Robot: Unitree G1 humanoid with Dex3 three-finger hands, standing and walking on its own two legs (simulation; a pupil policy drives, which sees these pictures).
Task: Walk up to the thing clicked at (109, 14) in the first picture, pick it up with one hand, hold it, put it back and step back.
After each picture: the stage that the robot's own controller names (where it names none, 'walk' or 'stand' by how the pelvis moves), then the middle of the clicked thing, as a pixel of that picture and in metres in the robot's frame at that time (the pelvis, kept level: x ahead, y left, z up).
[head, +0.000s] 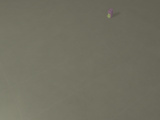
stand; (110, 13) +1.94 -0.42 -0.72
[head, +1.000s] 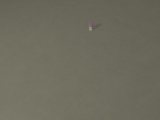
walk; (91, 26) +1.84 -0.01 -0.68
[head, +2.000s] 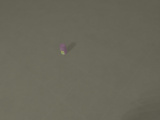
walk; (63, 49) +1.22 +0.30 -0.71
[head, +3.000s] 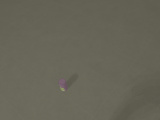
walk; (63, 85) +0.79 +0.25 -0.72
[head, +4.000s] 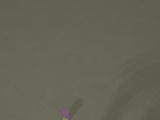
walk; (66, 114) +0.49 +0.19 -0.72
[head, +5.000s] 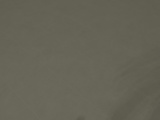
stand; out of the picture +0.34 +0.18 -0.70
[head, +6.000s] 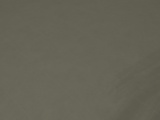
stand; out of the picture +0.31 +0.16 -0.72
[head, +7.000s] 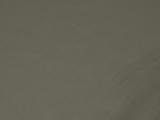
stand; out of the picture +0.29 +0.17 -0.73
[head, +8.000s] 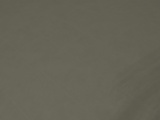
stand; out of the picture +0.29 +0.17 -0.73
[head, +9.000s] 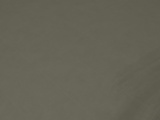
stand; out of the picture +0.29 +0.17 -0.73
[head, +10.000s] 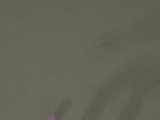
go down; (51, 119) +0.32 +0.17 -0.65
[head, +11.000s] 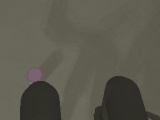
go down; (35, 77) +0.38 +0.18 -0.31
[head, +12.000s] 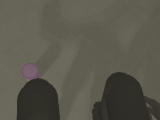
close in; (31, 73) +0.38 +0.19 -0.30
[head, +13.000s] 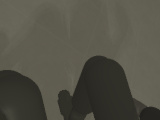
close in; out of the picture +0.38 +0.22 -0.22
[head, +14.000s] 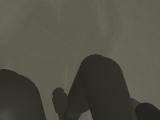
close; out of the picture +0.37 +0.22 -0.22
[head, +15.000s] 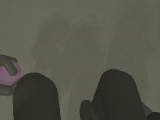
lift; (6, 75) +0.32 +0.23 -0.13
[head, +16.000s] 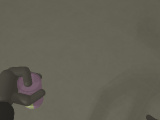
lift; (31, 91) +0.31 +0.17 +0.01
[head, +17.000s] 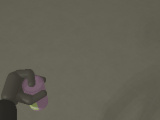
hold; (36, 93) +0.31 +0.17 +0.00
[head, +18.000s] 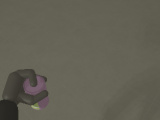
hold; (37, 93) +0.31 +0.17 +0.00
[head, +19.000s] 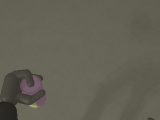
crouch; (34, 92) +0.32 +0.17 -0.06
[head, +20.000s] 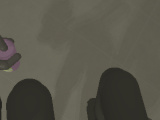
lower; (6, 56) +0.42 +0.21 -0.13
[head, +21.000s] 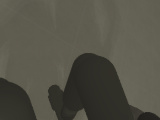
lower; out of the picture +0.41 +0.25 -0.23
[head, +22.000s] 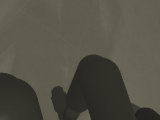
lower; out of the picture +0.40 +0.25 -0.23
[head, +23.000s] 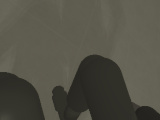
lower; out of the picture +0.40 +0.24 -0.23
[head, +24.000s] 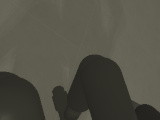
lower; out of the picture +0.40 +0.24 -0.23
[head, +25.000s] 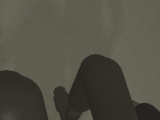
open; out of the picture +0.38 +0.22 -0.23
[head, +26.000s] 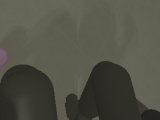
stand; out of the picture +0.38 +0.21 -0.23
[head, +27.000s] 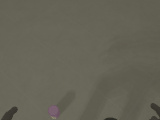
stand; (54, 112) +0.34 +0.16 -0.57
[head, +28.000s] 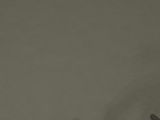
stand; out of the picture +0.32 +0.16 -0.66
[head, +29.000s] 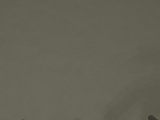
stand; out of the picture +0.33 +0.15 -0.67
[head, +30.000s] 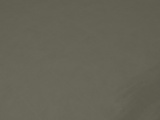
stand; out of the picture +0.35 +0.15 -0.72
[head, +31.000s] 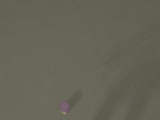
walk; (64, 108) +0.39 +0.11 -0.71
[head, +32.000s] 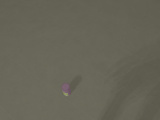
walk; (66, 89) +0.62 +0.19 -0.70
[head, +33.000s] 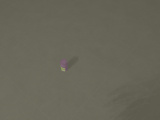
stand; (64, 65) +0.94 +0.18 -0.70
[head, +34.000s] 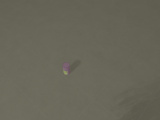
stand; (66, 68) +0.93 +0.16 -0.71
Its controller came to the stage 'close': yes
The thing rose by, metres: 0.71
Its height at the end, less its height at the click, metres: +0.00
